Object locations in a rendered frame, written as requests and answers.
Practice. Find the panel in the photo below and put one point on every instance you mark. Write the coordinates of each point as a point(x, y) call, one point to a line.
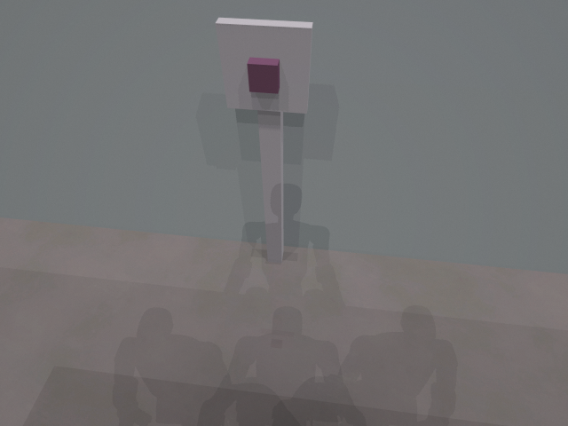
point(291, 42)

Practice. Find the button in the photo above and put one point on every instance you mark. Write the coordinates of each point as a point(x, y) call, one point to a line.
point(264, 75)

